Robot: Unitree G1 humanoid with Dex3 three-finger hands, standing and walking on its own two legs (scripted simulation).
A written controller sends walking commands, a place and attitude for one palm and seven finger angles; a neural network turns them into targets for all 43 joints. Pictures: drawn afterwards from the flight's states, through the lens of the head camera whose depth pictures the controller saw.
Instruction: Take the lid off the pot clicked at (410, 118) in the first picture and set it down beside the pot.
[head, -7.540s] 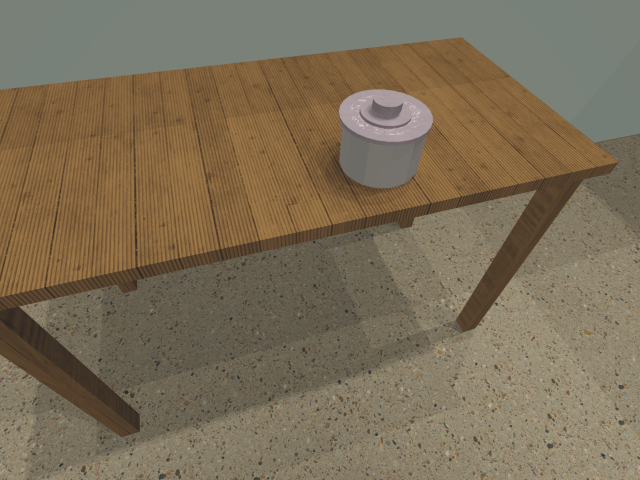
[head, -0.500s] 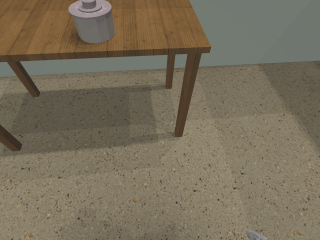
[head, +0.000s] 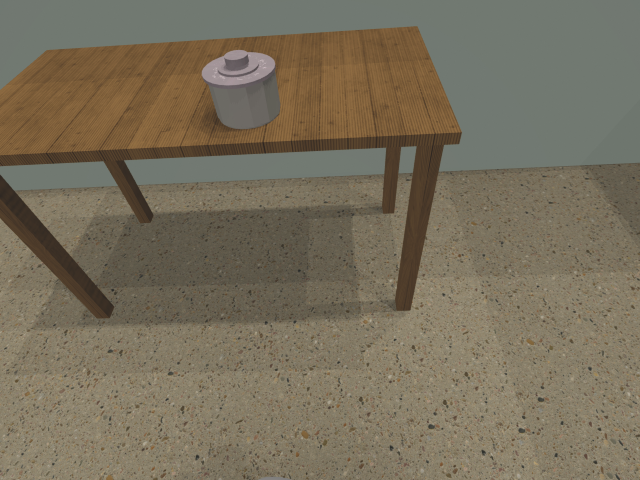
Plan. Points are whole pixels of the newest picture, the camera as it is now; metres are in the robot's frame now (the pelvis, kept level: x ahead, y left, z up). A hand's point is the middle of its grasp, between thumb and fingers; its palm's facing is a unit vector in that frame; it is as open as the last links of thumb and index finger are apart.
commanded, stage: take the last steps up to it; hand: left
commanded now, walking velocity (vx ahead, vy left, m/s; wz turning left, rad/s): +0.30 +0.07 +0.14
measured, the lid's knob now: (236, 58) +0.90 +0.25 +0.12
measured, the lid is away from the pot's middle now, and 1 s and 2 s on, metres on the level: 0.00 0.00 0.00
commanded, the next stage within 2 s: come to a stop and stand still in 0.92 s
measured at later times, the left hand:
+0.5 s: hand out of the picture +0.03 +0.23 -0.18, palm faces +0.16 -0.98 -0.14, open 7.3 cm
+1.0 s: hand (223, 286) +0.49 +0.25 -0.16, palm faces -0.06 -0.98 -0.20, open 7.3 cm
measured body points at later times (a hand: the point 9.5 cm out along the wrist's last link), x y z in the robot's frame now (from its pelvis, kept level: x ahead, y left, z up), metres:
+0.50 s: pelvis +0.15 +0.09 -0.01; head +0.18 +0.10 +0.44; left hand +0.02 +0.28 -0.17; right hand +0.27 -0.12 -0.15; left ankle +0.17 +0.18 -0.74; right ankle +0.02 -0.07 -0.67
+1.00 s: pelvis +0.36 +0.08 -0.02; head +0.40 +0.06 +0.43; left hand +0.50 +0.30 -0.15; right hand +0.23 -0.12 -0.17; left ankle +0.17 +0.18 -0.73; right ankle +0.46 -0.01 -0.74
